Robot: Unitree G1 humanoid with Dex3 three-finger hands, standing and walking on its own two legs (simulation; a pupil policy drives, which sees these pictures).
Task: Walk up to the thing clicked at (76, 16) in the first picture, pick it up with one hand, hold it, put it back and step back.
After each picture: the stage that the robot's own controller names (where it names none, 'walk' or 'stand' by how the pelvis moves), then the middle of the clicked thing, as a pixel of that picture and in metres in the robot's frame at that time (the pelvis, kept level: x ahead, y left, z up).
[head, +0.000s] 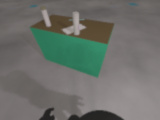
stand; (76, 24) +1.00 +0.23 +0.09
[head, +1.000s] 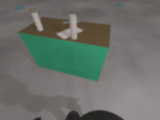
walk; (73, 27) +0.88 +0.22 +0.10
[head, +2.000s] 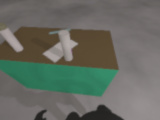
stand; (66, 47) +0.52 +0.21 +0.10
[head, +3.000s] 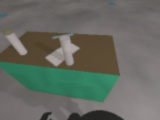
walk; (67, 52) +0.49 +0.23 +0.09
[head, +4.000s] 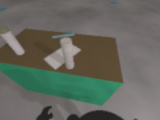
stand; (68, 55) +0.44 +0.20 +0.09
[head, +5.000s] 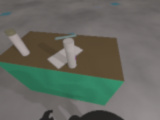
stand; (70, 54) +0.47 +0.19 +0.09
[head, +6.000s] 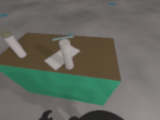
stand; (67, 55) +0.46 +0.21 +0.08
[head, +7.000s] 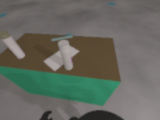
stand; (66, 56) +0.45 +0.22 +0.08
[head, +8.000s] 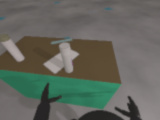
rise first; (67, 59) +0.44 +0.21 +0.09
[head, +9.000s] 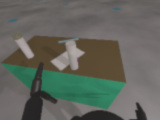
go down; (72, 56) +0.46 +0.20 +0.09
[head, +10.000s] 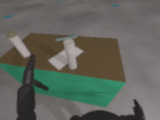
go down; (71, 55) +0.46 +0.19 +0.09
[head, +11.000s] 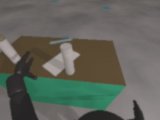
go down; (68, 60) +0.42 +0.18 +0.10
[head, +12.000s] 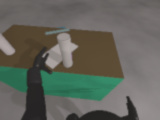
close in; (66, 52) +0.45 +0.19 +0.11
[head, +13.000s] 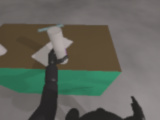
close; (59, 48) +0.46 +0.21 +0.14
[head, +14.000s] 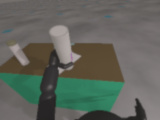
lift; (64, 52) +0.31 +0.16 +0.29
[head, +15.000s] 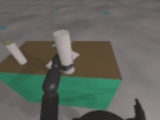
lift; (65, 55) +0.34 +0.16 +0.24
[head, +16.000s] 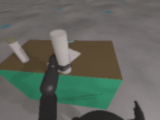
hold; (62, 55) +0.33 +0.18 +0.25
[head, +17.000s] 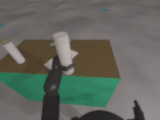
crouch; (65, 56) +0.35 +0.17 +0.22
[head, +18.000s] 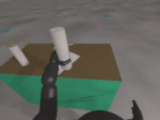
crouch; (62, 51) +0.36 +0.19 +0.26
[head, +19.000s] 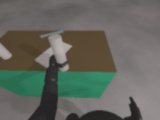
lower; (60, 54) +0.43 +0.20 +0.12
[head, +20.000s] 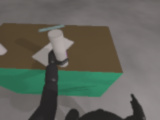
lower; (60, 51) +0.43 +0.20 +0.14
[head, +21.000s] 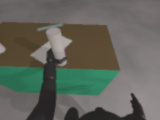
lower; (58, 49) +0.44 +0.21 +0.14
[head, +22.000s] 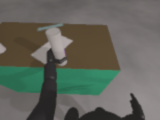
lower; (58, 49) +0.44 +0.21 +0.14
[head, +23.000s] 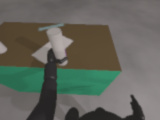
lower; (59, 49) +0.44 +0.21 +0.14
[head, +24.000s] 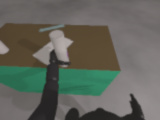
open; (61, 51) +0.43 +0.19 +0.13
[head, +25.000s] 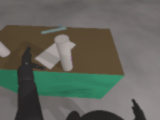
sink last; (65, 55) +0.41 +0.17 +0.13
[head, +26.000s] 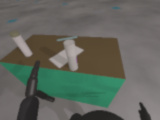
stand; (71, 56) +0.44 +0.20 +0.11
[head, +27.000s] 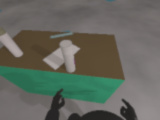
stand; (68, 58) +0.41 +0.19 +0.10
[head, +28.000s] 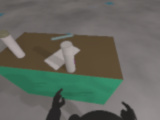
stand; (69, 58) +0.42 +0.19 +0.10
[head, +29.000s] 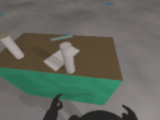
stand; (68, 59) +0.41 +0.19 +0.09
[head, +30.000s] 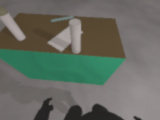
walk; (75, 38) +0.55 +0.14 +0.10
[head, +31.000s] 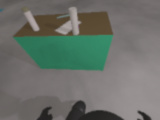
walk; (74, 22) +0.86 +0.25 +0.10
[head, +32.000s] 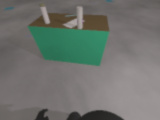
stand; (79, 18) +1.12 +0.23 +0.10
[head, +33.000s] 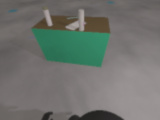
stand; (81, 20) +1.13 +0.19 +0.08
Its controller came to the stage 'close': yes
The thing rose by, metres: 0.21
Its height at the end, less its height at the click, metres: +0.00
